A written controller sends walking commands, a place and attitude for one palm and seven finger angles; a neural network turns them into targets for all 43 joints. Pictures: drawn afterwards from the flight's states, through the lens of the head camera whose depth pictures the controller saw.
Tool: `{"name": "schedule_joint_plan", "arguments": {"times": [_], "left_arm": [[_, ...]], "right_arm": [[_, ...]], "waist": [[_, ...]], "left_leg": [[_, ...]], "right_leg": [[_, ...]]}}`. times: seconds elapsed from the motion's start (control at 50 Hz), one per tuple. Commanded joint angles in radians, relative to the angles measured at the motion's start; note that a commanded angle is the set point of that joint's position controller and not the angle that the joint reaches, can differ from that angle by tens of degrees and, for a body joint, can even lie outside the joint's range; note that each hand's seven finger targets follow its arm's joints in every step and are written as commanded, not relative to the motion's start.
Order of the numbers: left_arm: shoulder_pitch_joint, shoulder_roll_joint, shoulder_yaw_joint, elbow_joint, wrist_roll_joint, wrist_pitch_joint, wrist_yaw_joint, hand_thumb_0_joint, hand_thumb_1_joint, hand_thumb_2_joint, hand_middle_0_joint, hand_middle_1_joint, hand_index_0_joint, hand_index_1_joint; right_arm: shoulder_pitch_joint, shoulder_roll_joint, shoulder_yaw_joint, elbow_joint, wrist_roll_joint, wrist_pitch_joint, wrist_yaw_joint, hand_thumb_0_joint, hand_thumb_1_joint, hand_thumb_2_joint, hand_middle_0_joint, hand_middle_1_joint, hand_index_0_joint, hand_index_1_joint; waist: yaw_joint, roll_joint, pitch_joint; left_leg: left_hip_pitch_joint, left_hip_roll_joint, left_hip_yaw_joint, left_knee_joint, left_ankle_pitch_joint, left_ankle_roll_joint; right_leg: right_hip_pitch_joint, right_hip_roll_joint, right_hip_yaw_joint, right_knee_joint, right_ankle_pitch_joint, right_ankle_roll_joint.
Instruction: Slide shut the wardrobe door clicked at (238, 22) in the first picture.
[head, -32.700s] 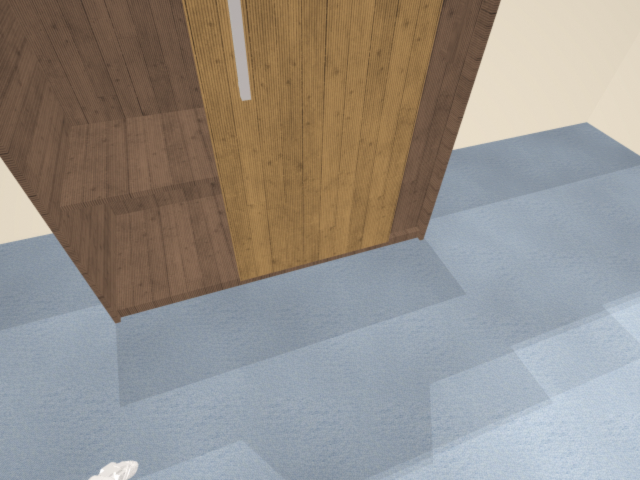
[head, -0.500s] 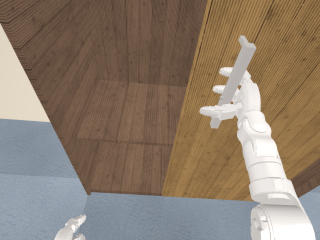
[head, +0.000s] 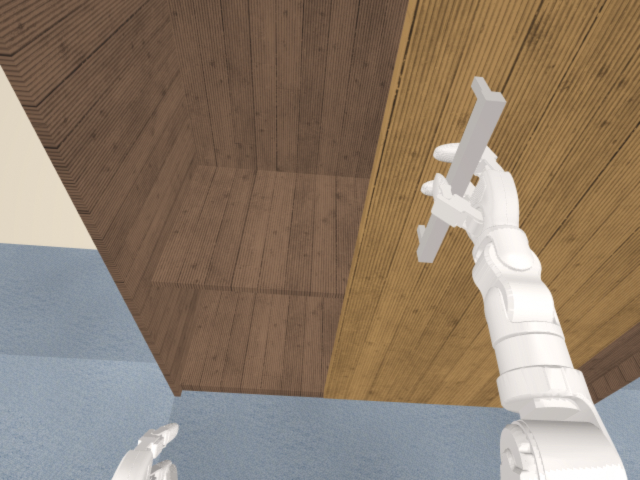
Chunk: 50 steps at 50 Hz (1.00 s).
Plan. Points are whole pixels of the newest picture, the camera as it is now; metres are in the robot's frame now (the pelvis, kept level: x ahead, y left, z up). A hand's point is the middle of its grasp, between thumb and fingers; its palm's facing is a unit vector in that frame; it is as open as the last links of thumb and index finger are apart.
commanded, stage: grip the handle and tug to test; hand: right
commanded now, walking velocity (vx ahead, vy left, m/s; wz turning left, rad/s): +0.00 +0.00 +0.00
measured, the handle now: (448, 181) +0.47 -0.12 +0.16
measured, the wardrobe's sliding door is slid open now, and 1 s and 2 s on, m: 0.44 0.44 0.38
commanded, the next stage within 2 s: tug the door sideways, standing still in 0.70 s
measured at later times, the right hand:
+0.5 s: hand (439, 200) +0.41 -0.10 +0.17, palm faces -0.01 +1.00 -0.02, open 5.7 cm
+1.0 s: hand (441, 201) +0.41 -0.10 +0.17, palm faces -0.01 +1.00 -0.02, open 5.7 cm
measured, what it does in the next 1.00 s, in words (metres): stands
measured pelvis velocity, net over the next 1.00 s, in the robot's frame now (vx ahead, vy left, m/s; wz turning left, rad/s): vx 0.03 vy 0.01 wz -0.01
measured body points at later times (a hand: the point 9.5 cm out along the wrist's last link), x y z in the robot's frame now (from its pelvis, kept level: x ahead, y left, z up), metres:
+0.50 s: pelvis +0.00 +0.01 +0.00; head +0.00 +0.03 +0.45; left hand +0.13 +0.25 -0.11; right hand +0.41 -0.15 +0.18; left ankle -0.05 +0.09 -0.74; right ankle +0.00 -0.10 -0.74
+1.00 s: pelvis +0.03 +0.01 +0.00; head +0.03 +0.03 +0.45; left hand +0.19 +0.25 -0.10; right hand +0.41 -0.15 +0.18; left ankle -0.05 +0.09 -0.74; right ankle +0.00 -0.10 -0.74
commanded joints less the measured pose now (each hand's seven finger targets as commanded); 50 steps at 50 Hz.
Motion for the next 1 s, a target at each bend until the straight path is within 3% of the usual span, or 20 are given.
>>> {"name": "schedule_joint_plan", "arguments": {"times": [0.0,0.02,0.1,0.18,0.2,0.22,0.26,0.3,0.32,0.34,0.38,0.5,0.66,0.68,0.74,0.78,0.86,0.88,0.94,0.98], "left_arm": [[-0.06,0.121,0.043,-0.137,-0.001,-0.04,0.011,0.0,0.9,0.9,-0.2,-0.3,-0.2,-0.3],[-0.06,0.123,0.044,-0.136,-0.002,-0.037,0.013,0.0,0.9,0.9,-0.2,-0.3,-0.2,-0.3],[-0.066,0.117,0.042,-0.142,-0.002,-0.035,0.011,0.0,0.9,0.9,-0.2,-0.3,-0.2,-0.3],[-0.062,0.123,0.044,-0.139,0.0,-0.029,0.013,0.0,0.9,0.9,-0.2,-0.3,-0.2,-0.3],[-0.066,0.121,0.043,-0.143,-0.002,-0.03,0.012,0.0,0.9,0.9,-0.2,-0.3,-0.2,-0.3],[-0.06,0.126,0.046,-0.139,-0.001,-0.026,0.015,0.0,0.9,0.9,-0.2,-0.3,-0.2,-0.3],[-0.061,0.127,0.043,-0.141,-0.001,-0.023,0.019,0.0,0.9,0.9,-0.2,-0.3,-0.2,-0.3],[-0.068,0.122,0.042,-0.149,0.0,-0.023,0.017,0.0,0.9,0.9,-0.2,-0.3,-0.2,-0.3],[-0.072,0.122,0.044,-0.152,-0.002,-0.021,0.016,0.0,0.9,0.9,-0.2,-0.3,-0.2,-0.3],[-0.075,0.119,0.041,-0.158,-0.002,-0.022,0.014,0.0,0.9,0.9,-0.2,-0.3,-0.2,-0.3],[-0.08,0.117,0.042,-0.162,-0.002,-0.023,0.01,0.0,0.9,0.9,-0.2,-0.3,-0.2,-0.3],[-0.088,0.122,0.044,-0.175,-0.003,-0.021,0.011,0.0,0.9,0.9,-0.2,-0.3,-0.2,-0.3],[-0.121,0.116,0.04,-0.215,-0.002,-0.02,0.005,0.0,0.9,0.9,-0.2,-0.3,-0.2,-0.3],[-0.122,0.119,0.039,-0.212,-0.002,-0.016,0.004,0.0,0.9,0.9,-0.2,-0.3,-0.2,-0.3],[-0.133,0.118,0.038,-0.223,-0.003,-0.011,0.004,0.0,0.9,0.9,-0.2,-0.3,-0.2,-0.3],[-0.139,0.116,0.037,-0.223,-0.002,-0.006,0.005,0.0,0.9,0.9,-0.2,-0.3,-0.2,-0.3],[-0.109,0.126,0.042,-0.175,0.001,0.008,0.02,0.0,0.9,0.9,-0.2,-0.3,-0.2,-0.3],[-0.111,0.122,0.041,-0.17,0.0,0.011,0.02,0.0,0.9,0.9,-0.2,-0.3,-0.2,-0.3],[-0.108,0.112,0.043,-0.168,0.005,0.01,0.016,0.0,0.9,0.9,-0.2,-0.3,-0.2,-0.3],[-0.105,0.11,0.042,-0.158,0.007,0.016,0.013,0.0,0.9,0.9,-0.2,-0.3,-0.2,-0.3]], "right_arm": [[-0.426,-0.096,-0.004,-0.253,0.008,-0.069,0.03,0.0,-0.9,-0.9,0.45,1.4,0.45,1.4],[-0.414,-0.127,-0.029,-0.248,0.008,-0.064,0.03,0.0,-0.9,-0.9,0.45,1.4,0.45,1.4],[-0.41,-0.084,0.008,-0.276,0.009,-0.06,0.032,0.0,-0.9,-0.9,0.45,1.4,0.45,1.4],[-0.396,-0.116,-0.013,-0.271,0.006,-0.055,0.028,0.0,-0.9,-0.9,0.45,1.4,0.45,1.4],[-0.404,-0.095,0.002,-0.268,0.009,-0.053,0.031,0.0,-0.9,-0.9,0.45,1.4,0.45,1.4],[-0.407,-0.138,-0.037,-0.259,0.009,-0.051,0.03,0.0,-0.9,-0.9,0.45,1.4,0.45,1.4],[-0.419,-0.155,-0.048,-0.254,0.01,-0.05,0.033,0.0,-0.9,-0.9,0.45,1.4,0.45,1.4],[-0.388,-0.125,-0.023,-0.281,0.009,-0.053,0.037,0.0,-0.9,-0.9,0.45,1.4,0.45,1.4],[-0.348,-0.143,-0.045,-0.278,0.01,-0.049,0.038,0.0,-0.9,-0.9,0.45,1.4,0.45,1.4],[-0.351,-0.113,-0.016,-0.298,0.01,-0.049,0.041,0.0,-0.9,-0.9,0.45,1.4,0.45,1.4],[-0.302,-0.089,0.002,-0.307,0.013,-0.048,0.04,0.0,-0.9,-0.9,0.45,1.4,0.45,1.4],[-0.269,-0.099,-0.004,-0.358,0.014,-0.041,0.039,0.0,-0.9,-0.9,0.45,1.4,0.45,1.4],[-0.073,-0.113,-0.034,-0.513,0.024,-0.006,0.051,0.0,-0.9,-0.9,0.45,1.4,0.45,1.4],[-0.051,-0.12,-0.033,-0.522,0.022,-0.001,0.048,0.0,-0.9,-0.9,0.45,1.4,0.45,1.4],[-0.034,-0.129,-0.043,-0.572,0.024,0.021,0.051,0.0,-0.9,-0.9,0.45,1.4,0.45,1.4],[-0.018,-0.105,-0.017,-0.587,0.022,0.038,0.048,0.0,-0.9,-0.9,0.45,1.4,0.45,1.4],[-0.27,-0.12,-0.012,-0.499,0.009,0.075,0.025,0.0,-0.9,-0.9,0.45,1.4,0.45,1.4],[-0.274,-0.101,0.009,-0.503,0.004,0.079,0.017,0.0,-0.9,-0.9,0.45,1.4,0.45,1.4],[-0.287,-0.04,0.053,-0.519,0.0,0.086,0.006,0.0,-0.9,-0.9,0.45,1.4,0.45,1.4],[-0.288,-0.001,0.092,-0.495,-0.001,0.086,0.0,0.0,-0.9,-0.9,0.45,1.4,0.45,1.4]], "waist": [[0.013,0.076,-0.305],[0.01,0.08,-0.305],[0.012,0.06,-0.305],[0.011,0.094,-0.301],[0.016,0.093,-0.291],[0.013,0.1,-0.295],[0.011,0.106,-0.298],[0.007,0.072,-0.315],[-0.002,0.054,-0.313],[0.0,0.043,-0.321],[-0.004,0.071,-0.306],[-0.001,0.107,-0.301],[-0.036,0.078,-0.339],[-0.036,0.102,-0.324],[-0.036,0.084,-0.328],[-0.031,0.089,-0.304],[0.019,0.095,-0.281],[0.019,0.081,-0.272],[0.021,0.03,-0.337],[0.027,0.073,-0.336]], "left_leg": [[-0.03,-0.008,-0.029,-0.042,0.514,-0.012],[-0.022,-0.008,-0.028,-0.043,0.517,-0.013],[-0.028,-0.009,-0.025,-0.043,0.516,-0.01],[-0.012,-0.008,-0.027,-0.05,0.524,-0.013],[-0.022,-0.009,-0.028,-0.051,0.523,-0.015],[-0.016,-0.008,-0.03,-0.052,0.524,-0.016],[-0.002,-0.006,-0.034,-0.052,0.529,-0.016],[0.012,-0.004,-0.031,-0.046,0.545,-0.013],[0.008,-0.004,-0.032,-0.047,0.548,-0.013],[0.009,-0.004,-0.029,-0.045,0.546,-0.012],[0.015,-0.004,-0.025,-0.048,0.547,-0.011],[0.026,-0.004,-0.027,-0.049,0.577,-0.018],[0.086,0.006,-0.023,-0.027,0.712,-0.022],[0.099,0.009,-0.022,-0.029,0.733,-0.023],[0.101,0.011,-0.025,-0.024,0.77,-0.029],[0.094,0.013,-0.024,-0.027,0.782,-0.03],[0.023,0.002,-0.025,-0.033,0.724,-0.027],[0.021,0.004,-0.026,-0.032,0.722,-0.025],[0.003,0.004,-0.02,-0.006,0.75,-0.023],[0.0,0.004,-0.017,-0.007,0.743,-0.024]], "right_leg": [[0.277,-0.003,0.059,0.01,0.407,-0.024],[0.272,-0.004,0.057,0.01,0.403,-0.023],[0.288,-0.006,0.062,0.009,0.423,-0.021],[0.274,-0.006,0.057,0.008,0.415,-0.024],[0.265,-0.003,0.053,0.006,0.396,-0.025],[0.261,-0.004,0.053,0.005,0.39,-0.026],[0.252,0.0,0.05,0.001,0.381,-0.027],[0.261,0.002,0.048,0.002,0.401,-0.026],[0.269,-0.001,0.047,0.005,0.411,-0.024],[0.275,0.001,0.049,0.003,0.418,-0.023],[0.268,-0.003,0.051,0.004,0.422,-0.023],[0.259,-0.003,0.042,-0.002,0.41,-0.028],[0.284,-0.004,0.032,0.006,0.523,-0.026],[0.27,-0.005,0.03,0.008,0.532,-0.027],[0.274,-0.003,0.025,0.009,0.54,-0.026],[0.273,-0.005,0.022,0.017,0.558,-0.029],[0.284,-0.001,0.031,0.027,0.527,-0.03],[0.282,-0.002,0.03,0.033,0.535,-0.03],[0.341,0.001,0.041,0.054,0.629,-0.031],[0.333,0.001,0.047,0.061,0.621,-0.032]]}}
